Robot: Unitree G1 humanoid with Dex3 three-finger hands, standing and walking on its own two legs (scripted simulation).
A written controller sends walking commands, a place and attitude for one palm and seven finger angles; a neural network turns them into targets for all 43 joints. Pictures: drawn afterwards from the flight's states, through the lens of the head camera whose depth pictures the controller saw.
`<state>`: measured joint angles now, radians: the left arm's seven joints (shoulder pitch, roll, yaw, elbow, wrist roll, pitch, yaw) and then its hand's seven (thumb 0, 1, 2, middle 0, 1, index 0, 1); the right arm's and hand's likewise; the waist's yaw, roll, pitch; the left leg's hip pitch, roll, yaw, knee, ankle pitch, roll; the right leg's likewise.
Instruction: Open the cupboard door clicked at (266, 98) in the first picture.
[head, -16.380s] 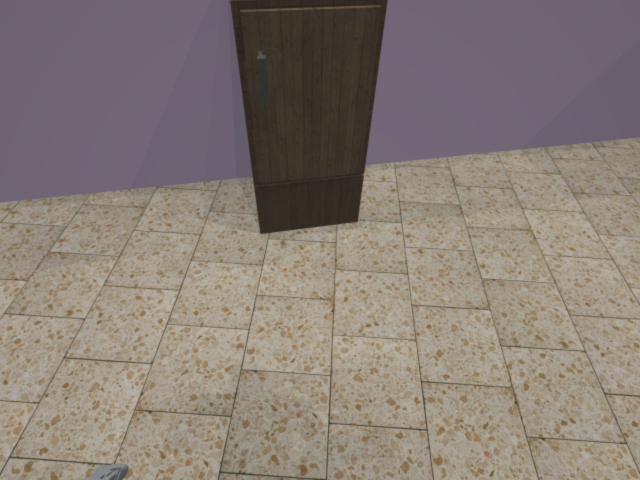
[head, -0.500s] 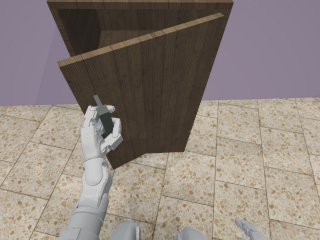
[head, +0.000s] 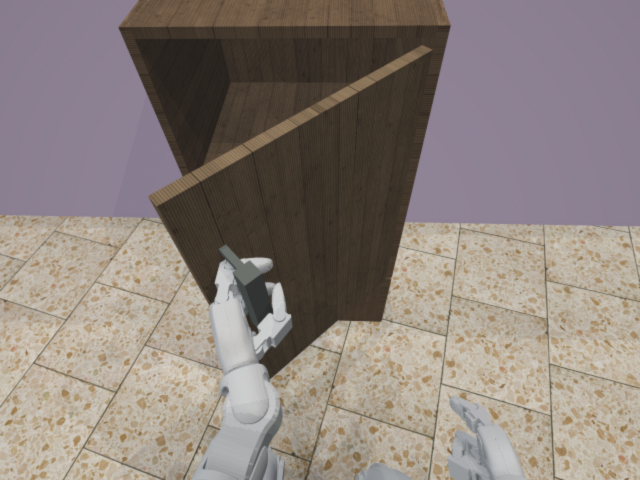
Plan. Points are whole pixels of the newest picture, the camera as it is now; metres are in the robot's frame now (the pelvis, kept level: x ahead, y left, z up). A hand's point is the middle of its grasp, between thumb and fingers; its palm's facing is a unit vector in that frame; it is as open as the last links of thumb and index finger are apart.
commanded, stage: open thumb and fingers to let go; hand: left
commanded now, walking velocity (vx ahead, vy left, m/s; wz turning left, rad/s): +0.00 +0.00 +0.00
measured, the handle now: (246, 289) +0.35 +0.11 +0.04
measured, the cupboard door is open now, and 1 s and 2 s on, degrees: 45 45 45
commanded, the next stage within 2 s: slide the hand sideways off the handle in 0.70 s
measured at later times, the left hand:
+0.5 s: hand (270, 321) +0.31 +0.07 +0.03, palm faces +0.35 -0.94 -0.02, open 13.8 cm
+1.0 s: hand (257, 349) +0.27 +0.09 +0.03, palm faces -0.20 -0.98 -0.04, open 16.2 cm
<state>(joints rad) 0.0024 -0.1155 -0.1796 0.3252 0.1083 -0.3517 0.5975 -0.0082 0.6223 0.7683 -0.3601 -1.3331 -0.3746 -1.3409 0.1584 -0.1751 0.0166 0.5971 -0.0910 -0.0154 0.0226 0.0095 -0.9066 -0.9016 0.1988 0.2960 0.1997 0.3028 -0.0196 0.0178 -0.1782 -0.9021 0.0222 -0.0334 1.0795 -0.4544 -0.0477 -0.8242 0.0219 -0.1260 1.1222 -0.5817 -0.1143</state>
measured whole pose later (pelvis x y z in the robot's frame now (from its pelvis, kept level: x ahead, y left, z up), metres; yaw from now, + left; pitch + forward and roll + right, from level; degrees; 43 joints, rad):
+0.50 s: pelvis +0.00 +0.00 +0.00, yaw -1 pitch +17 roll +3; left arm 0.07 -0.10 -0.13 0.28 0.07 -0.39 0.54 -0.01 -0.41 0.34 -0.28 -1.09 -0.29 -1.09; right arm 0.20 -0.20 -0.02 0.61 -0.08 -0.02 0.01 0.01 -0.91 -0.90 0.20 0.30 0.20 0.30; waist -0.02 0.02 -0.18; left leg -0.92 0.00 -0.05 1.08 -0.46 -0.05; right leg -0.86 0.03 -0.09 1.14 -0.58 -0.11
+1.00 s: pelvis -0.01 +0.05 -0.01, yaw -3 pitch +15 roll -1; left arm 0.06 0.07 -0.26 0.24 0.00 -0.43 0.12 -0.02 -0.50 0.30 -0.19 -0.37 -0.15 -0.38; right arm 0.21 -0.21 0.01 0.53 -0.03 -0.02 0.01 0.01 -0.91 -0.90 0.20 0.30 0.20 0.30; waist -0.02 0.05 -0.15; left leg -0.95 -0.01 -0.03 1.17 -0.49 0.01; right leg -0.86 0.02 -0.08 1.16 -0.57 -0.05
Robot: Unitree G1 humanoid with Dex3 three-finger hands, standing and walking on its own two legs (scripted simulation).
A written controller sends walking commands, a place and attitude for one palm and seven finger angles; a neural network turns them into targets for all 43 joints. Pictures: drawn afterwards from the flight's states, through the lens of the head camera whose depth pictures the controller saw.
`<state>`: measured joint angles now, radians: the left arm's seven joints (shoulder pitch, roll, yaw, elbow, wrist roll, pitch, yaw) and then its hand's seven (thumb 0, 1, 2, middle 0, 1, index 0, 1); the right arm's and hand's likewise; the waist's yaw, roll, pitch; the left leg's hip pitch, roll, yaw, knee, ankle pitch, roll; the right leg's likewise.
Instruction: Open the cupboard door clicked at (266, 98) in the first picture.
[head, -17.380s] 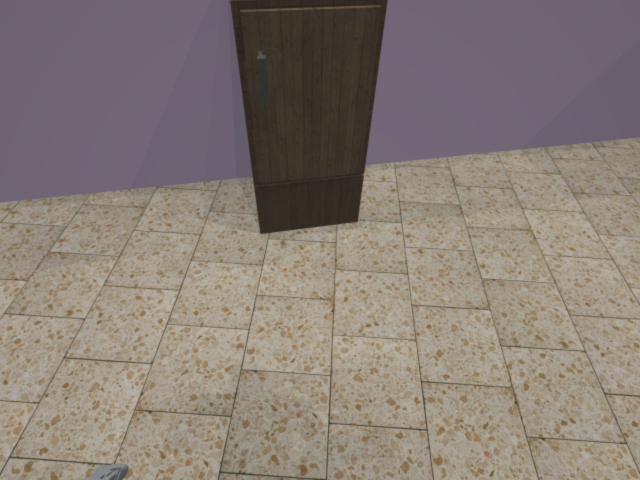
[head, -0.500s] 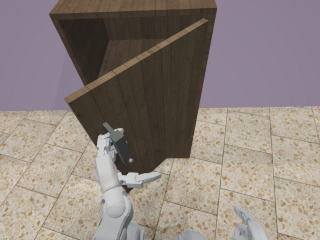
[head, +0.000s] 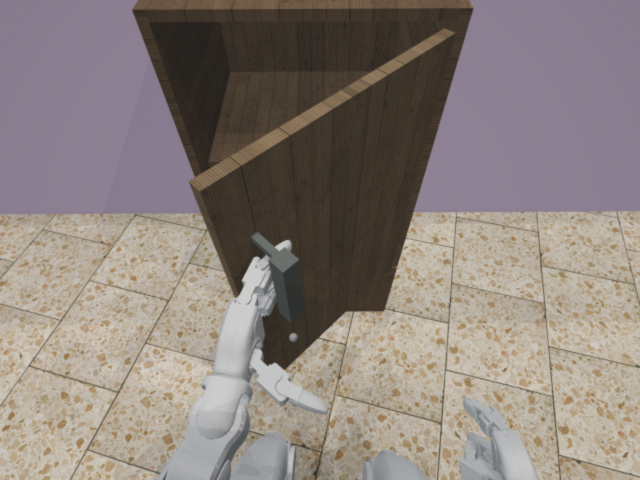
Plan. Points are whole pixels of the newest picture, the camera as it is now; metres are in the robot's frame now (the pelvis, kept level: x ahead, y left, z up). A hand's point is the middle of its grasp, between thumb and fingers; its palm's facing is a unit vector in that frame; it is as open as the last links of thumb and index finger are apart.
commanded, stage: slide the hand sideways off the handle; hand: left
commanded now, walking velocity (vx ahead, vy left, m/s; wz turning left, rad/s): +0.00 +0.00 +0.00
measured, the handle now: (276, 278) +0.35 +0.07 +0.05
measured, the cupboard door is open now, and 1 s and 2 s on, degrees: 45 45 45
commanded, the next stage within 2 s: draw the hand back to the body in 1.00 s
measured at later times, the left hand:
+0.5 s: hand (266, 364) +0.25 +0.07 +0.05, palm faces -0.05 -1.00 +0.04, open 16.2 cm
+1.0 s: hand (231, 400) +0.21 +0.11 +0.04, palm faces +0.01 -1.00 -0.02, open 16.4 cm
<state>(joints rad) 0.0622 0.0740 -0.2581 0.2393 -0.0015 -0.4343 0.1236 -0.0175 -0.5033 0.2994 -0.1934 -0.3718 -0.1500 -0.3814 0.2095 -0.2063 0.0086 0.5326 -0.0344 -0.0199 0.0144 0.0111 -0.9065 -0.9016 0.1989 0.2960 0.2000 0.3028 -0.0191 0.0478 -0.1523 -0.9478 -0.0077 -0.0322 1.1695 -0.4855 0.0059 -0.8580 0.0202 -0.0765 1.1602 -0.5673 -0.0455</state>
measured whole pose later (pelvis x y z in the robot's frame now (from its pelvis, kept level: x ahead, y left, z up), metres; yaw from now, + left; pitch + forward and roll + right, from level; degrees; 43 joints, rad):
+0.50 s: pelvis +0.00 +0.02 +0.00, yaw -1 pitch +15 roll -2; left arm 0.30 0.04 -0.28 0.01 0.03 -0.38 0.19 -0.02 -0.51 0.30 -0.16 -0.31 -0.19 -0.32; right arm 0.22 -0.18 0.04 0.42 -0.02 0.02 0.02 0.01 -0.91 -0.90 0.20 0.30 0.20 0.30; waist -0.01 0.03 -0.16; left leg -0.95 -0.01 0.00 1.19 -0.50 0.04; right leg -0.86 0.02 -0.05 1.17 -0.57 -0.01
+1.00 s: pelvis +0.01 -0.01 -0.01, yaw +0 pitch +17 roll -1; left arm 0.56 0.13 -0.11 -0.17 -0.09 -0.45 0.00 -0.02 -0.50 0.30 -0.15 -0.30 -0.15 -0.30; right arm 0.23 -0.21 0.01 0.42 -0.01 -0.01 -0.01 0.01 -0.91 -0.90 0.20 0.30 0.20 0.30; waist 0.00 0.03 -0.18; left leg -0.99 0.01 -0.04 1.24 -0.54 -0.01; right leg -0.90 0.04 -0.08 1.23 -0.62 -0.06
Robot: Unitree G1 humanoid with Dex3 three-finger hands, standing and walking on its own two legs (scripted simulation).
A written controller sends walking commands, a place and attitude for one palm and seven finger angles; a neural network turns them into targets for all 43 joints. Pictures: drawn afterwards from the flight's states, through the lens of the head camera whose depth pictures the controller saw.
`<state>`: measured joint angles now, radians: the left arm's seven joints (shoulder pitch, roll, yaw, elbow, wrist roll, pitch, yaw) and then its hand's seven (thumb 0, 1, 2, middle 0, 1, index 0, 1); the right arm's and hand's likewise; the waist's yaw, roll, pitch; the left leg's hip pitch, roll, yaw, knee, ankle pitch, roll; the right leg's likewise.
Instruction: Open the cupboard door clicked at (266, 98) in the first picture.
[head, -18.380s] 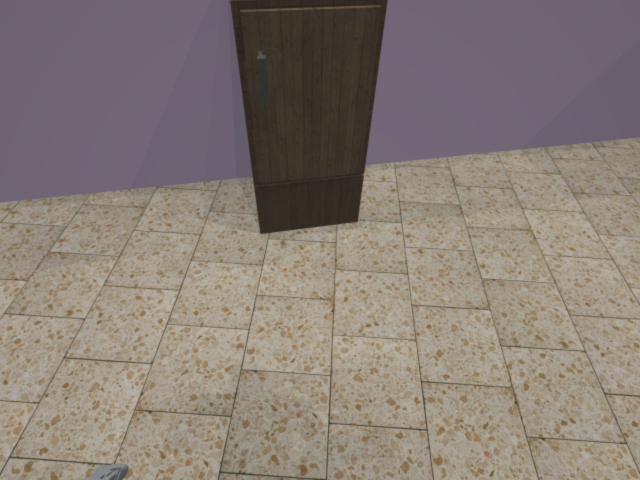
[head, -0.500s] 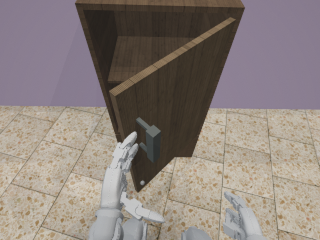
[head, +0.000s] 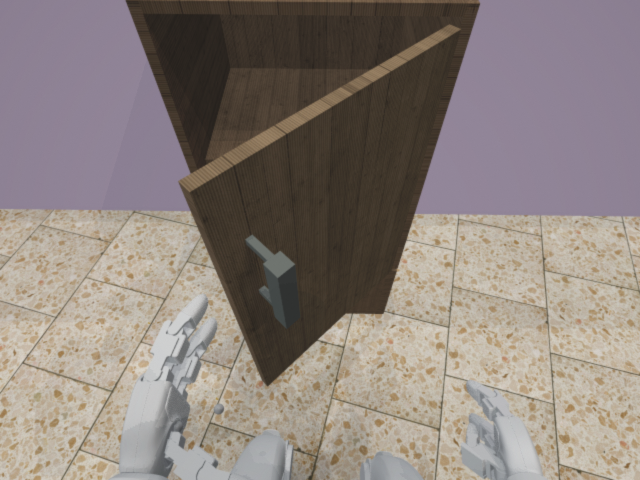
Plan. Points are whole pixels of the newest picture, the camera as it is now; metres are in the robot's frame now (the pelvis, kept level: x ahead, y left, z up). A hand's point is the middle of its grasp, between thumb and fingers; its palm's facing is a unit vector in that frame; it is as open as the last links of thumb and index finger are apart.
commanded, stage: draw the hand back to the body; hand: left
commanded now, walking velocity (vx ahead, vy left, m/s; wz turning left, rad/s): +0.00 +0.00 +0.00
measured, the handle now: (272, 282) +0.34 +0.08 +0.06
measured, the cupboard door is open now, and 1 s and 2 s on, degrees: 45 45 45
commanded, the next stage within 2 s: step back with the hand held close in 1.68 s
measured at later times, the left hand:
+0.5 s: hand (147, 407) +0.18 +0.16 +0.12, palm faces +0.02 -1.00 -0.05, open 16.4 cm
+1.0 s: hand out of the picture +0.20 +0.25 +0.20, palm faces +0.28 -0.88 -0.38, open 12.8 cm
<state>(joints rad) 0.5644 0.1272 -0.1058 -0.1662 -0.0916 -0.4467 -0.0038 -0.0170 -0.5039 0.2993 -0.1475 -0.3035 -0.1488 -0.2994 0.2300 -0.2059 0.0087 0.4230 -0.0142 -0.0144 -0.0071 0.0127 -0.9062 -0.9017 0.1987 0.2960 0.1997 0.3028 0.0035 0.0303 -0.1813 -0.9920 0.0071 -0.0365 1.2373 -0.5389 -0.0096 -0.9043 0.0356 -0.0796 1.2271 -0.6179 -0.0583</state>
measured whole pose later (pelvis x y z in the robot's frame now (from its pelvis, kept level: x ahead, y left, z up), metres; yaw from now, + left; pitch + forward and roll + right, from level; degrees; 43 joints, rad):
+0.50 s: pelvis +0.00 +0.01 +0.03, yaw +0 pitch +11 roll -2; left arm 0.62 0.21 0.05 -0.29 -0.24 -0.29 -0.15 -0.02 -0.50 0.30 -0.15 -0.30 -0.15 -0.30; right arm 0.28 -0.23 0.02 0.42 0.03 -0.03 -0.07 0.01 -0.91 -0.90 0.20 0.30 0.20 0.30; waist 0.00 0.06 -0.17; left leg -0.79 0.01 -0.04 1.07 -0.48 0.00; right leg -0.69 0.04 -0.08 1.04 -0.54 -0.05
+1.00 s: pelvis +0.02 +0.04 +0.09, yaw +0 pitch +1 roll -2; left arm 0.59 0.34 0.15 -0.44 -0.04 -0.03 0.14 -0.01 0.07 0.55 -0.17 -0.30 -0.17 -0.30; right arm 0.27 -0.21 0.08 0.51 0.02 -0.07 -0.12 0.01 -0.90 -0.90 0.20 0.30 0.20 0.30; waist 0.04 0.06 -0.08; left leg -0.38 -0.02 0.01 0.71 -0.36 0.05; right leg -0.28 0.01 -0.02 0.66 -0.39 0.00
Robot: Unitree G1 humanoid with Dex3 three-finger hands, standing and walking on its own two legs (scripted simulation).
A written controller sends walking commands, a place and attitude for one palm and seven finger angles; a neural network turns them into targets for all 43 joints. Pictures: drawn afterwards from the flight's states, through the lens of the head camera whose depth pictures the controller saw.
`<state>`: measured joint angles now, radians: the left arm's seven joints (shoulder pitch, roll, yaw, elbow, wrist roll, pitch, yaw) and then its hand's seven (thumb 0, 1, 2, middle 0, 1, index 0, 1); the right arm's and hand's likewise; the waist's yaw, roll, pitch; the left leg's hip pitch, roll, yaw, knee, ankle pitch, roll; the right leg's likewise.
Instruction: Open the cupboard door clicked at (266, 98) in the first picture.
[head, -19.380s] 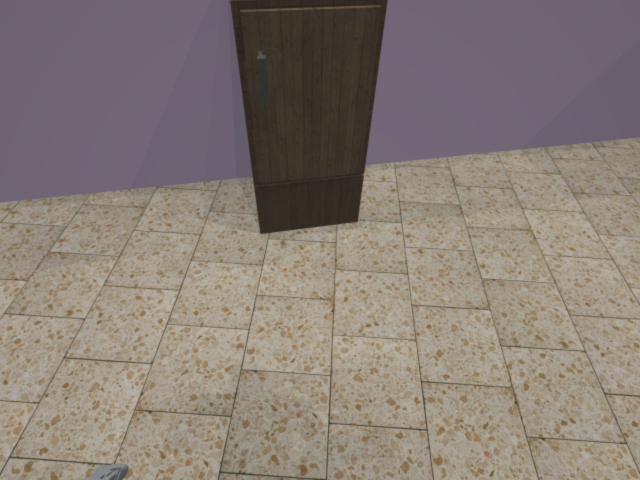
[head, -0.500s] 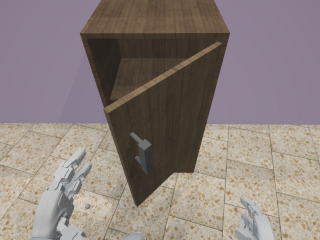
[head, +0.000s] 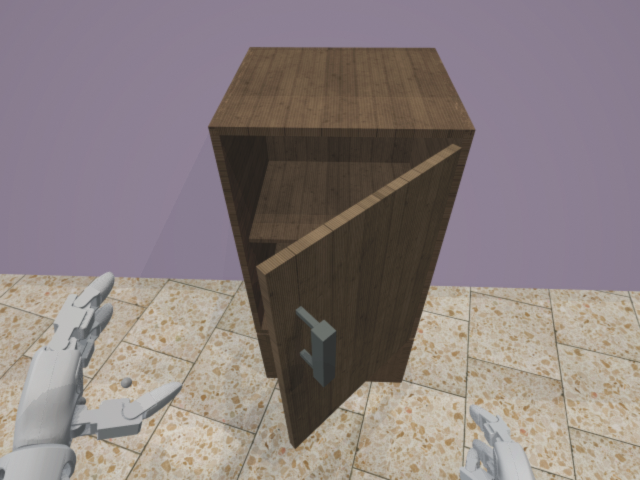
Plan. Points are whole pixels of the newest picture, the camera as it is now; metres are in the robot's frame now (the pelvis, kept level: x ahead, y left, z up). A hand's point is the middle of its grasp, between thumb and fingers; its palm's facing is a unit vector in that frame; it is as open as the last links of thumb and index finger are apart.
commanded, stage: draw the hand back to the body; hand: left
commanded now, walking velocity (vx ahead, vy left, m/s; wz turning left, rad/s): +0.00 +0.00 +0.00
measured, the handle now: (314, 345) +0.32 +0.05 -0.03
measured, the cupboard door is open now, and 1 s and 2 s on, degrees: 45 45 45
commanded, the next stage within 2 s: step back with the hand held close in 0.68 s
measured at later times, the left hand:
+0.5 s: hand (84, 327) +0.20 +0.24 +0.17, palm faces +0.43 -0.81 -0.39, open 7.7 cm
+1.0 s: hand (110, 329) +0.20 +0.22 +0.17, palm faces +0.36 -0.80 -0.48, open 7.4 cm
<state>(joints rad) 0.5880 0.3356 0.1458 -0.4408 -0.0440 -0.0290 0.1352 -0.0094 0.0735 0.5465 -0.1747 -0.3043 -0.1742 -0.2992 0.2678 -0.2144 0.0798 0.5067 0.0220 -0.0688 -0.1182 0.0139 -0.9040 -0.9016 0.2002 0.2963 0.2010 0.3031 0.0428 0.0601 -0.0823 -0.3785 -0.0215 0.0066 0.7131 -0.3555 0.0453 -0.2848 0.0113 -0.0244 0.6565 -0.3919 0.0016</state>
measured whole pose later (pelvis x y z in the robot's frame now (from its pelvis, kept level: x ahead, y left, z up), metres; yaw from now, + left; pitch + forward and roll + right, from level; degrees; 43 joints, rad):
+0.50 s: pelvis +0.01 -0.01 +0.02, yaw -1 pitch -3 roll +0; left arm 0.47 0.34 0.33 -0.40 -0.07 -0.06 0.11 0.00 0.83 0.87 -0.20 -0.30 -0.20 -0.30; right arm 0.20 -0.23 0.04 0.60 0.00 -0.07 -0.08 0.01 -0.90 -0.90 0.20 0.30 0.20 0.30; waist 0.06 0.06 0.01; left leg -0.15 -0.01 0.02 0.46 -0.25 0.03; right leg -0.07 0.02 -0.01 0.41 -0.28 -0.01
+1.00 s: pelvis +0.00 -0.04 +0.02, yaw -2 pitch -1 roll -1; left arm 0.51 0.38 0.37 -0.40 -0.06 -0.13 0.10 0.01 0.89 0.90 -0.21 -0.30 -0.21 -0.30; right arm 0.15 -0.25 0.00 0.59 0.00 -0.01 -0.07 0.01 -0.90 -0.90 0.20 0.30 0.20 0.30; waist 0.02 0.07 0.02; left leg -0.21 0.03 0.01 0.45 -0.22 -0.01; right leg -0.12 0.06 -0.01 0.38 -0.24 -0.04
